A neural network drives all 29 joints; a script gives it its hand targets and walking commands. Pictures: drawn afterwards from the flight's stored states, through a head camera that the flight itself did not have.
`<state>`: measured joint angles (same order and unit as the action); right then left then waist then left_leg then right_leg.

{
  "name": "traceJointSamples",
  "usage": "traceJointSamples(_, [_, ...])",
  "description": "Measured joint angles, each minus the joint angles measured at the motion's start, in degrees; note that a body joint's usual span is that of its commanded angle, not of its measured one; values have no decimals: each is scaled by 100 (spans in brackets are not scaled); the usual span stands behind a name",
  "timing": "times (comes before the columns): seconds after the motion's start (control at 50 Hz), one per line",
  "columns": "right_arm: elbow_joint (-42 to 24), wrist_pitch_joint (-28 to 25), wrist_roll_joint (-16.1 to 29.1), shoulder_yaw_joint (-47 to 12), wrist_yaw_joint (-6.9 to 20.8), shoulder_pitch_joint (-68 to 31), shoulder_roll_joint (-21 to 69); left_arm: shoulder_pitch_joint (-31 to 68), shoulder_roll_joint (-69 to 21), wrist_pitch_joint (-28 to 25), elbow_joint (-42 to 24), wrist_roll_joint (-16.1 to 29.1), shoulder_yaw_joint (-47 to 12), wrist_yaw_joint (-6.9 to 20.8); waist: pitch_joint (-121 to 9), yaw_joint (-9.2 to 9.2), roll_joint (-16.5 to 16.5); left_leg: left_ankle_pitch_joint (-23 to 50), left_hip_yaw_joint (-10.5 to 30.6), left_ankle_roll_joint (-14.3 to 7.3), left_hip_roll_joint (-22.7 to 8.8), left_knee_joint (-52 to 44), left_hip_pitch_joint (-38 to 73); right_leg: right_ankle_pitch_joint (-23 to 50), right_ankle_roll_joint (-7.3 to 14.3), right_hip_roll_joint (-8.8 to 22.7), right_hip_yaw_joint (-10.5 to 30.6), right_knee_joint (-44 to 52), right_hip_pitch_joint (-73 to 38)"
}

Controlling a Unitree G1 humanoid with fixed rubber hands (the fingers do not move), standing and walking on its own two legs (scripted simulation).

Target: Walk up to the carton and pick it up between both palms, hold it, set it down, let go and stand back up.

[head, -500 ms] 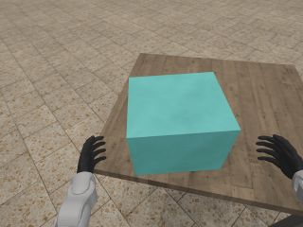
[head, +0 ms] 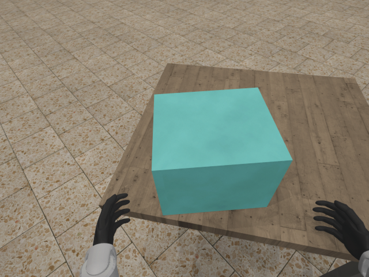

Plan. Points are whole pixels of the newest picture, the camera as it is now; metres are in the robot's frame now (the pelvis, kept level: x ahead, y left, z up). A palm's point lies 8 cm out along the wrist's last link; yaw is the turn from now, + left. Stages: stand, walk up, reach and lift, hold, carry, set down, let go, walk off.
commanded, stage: set down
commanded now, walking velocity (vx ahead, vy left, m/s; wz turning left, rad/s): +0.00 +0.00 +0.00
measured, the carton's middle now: (210, 151) +0.43 -0.01 +0.01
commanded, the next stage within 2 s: let go in 1.14 s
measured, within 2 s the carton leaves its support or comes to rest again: neither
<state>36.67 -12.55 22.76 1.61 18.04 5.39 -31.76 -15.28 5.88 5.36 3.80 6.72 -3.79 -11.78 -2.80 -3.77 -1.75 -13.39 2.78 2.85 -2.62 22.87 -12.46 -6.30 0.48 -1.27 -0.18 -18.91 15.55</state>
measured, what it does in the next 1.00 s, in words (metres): stands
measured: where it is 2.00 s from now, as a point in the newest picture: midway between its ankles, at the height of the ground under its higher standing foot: outside the picture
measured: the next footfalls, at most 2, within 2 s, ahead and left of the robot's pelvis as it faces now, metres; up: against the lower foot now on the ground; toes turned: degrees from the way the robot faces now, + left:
none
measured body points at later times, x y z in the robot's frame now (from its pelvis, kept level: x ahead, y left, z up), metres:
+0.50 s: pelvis +0.01 +0.00 +0.00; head +0.03 +0.02 +0.45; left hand +0.20 +0.20 -0.02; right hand +0.21 -0.27 -0.04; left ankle -0.02 +0.15 -0.74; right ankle +0.04 -0.12 -0.75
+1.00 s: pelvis +0.02 +0.01 +0.00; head +0.03 +0.03 +0.45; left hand +0.18 +0.21 -0.07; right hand +0.21 -0.26 -0.03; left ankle -0.02 +0.15 -0.74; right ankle +0.04 -0.12 -0.75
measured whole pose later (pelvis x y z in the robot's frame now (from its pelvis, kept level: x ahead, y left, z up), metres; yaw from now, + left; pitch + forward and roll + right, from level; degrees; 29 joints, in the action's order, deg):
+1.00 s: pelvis +0.02 +0.01 +0.00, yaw +0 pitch -1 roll -1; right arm 36.6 -16.6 16.2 2.0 8.4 12.1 -19.2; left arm -19.7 5.9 5.4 13.4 -0.1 -1.9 -6.2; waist 1.3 -2.3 2.3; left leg -15.9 2.7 2.4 -2.6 22.9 -6.2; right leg -8.9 0.5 -1.3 -0.2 -19.0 9.3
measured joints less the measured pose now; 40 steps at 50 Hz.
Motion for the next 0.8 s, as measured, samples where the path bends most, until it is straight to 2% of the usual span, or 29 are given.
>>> traceJointSamples(0.14, [1,-290,0,-2,-1,392,287,-586,-1,-380,0,-19,-21,1,109,0,24,-8,0,0,0,0,37,-9,0,0,0,-3,-36])
traceJointSamples(0.26, [2,-378,1,1,-49,490,653,-638,-1,-565,2,-18,-62,-1,160,24,67,-10,0,0,0,0,40,-15,0,0,0,-8,-35])
traceJointSamples(0.46, [3,-412,-15,-3,-226,565,851,-435,0,-439,5,-269,-64,117,201,144,191,-105,-2,-20,0,0,159,-112,0,0,0,-8,-155])
traceJointSamples(0.8, [-5,-412,-224,-31,-611,705,1066,-521,0,-63,353,-555,5,394,408,147,403,-251,-4,-45,0,0,515,-259,0,0,0,-8,-512])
